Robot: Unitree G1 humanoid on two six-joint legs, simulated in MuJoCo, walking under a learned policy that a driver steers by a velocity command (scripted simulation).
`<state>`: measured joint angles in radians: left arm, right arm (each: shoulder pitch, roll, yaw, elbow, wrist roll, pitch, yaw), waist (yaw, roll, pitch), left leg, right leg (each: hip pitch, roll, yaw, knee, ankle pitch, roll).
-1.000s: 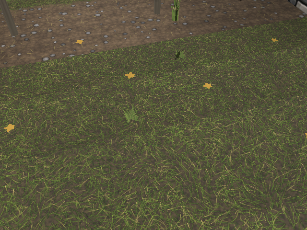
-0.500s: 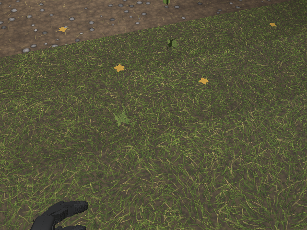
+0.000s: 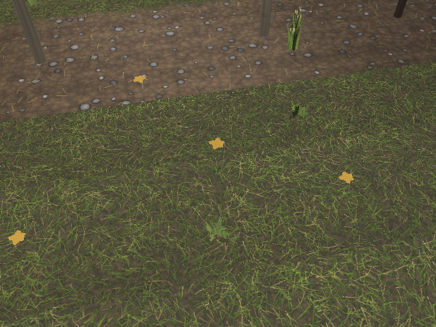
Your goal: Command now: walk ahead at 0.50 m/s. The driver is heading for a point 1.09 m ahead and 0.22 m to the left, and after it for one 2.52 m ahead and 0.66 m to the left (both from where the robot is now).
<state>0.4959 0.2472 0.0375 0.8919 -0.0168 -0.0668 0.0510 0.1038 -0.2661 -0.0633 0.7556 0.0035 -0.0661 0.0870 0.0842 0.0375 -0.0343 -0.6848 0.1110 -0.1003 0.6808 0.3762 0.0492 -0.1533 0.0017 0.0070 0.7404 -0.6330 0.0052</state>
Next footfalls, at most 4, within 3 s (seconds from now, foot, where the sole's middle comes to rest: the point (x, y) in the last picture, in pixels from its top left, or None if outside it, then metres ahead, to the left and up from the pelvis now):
0.14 left None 0.23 0.20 -0.91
0.60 right None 0.53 -0.01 -0.91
1.36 left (153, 258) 0.90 0.38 -1.10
1.86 right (205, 199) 1.22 0.19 -1.10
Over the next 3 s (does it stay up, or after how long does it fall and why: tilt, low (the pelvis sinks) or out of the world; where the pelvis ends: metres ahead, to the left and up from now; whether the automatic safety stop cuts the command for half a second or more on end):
stays up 1.68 0.28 -0.52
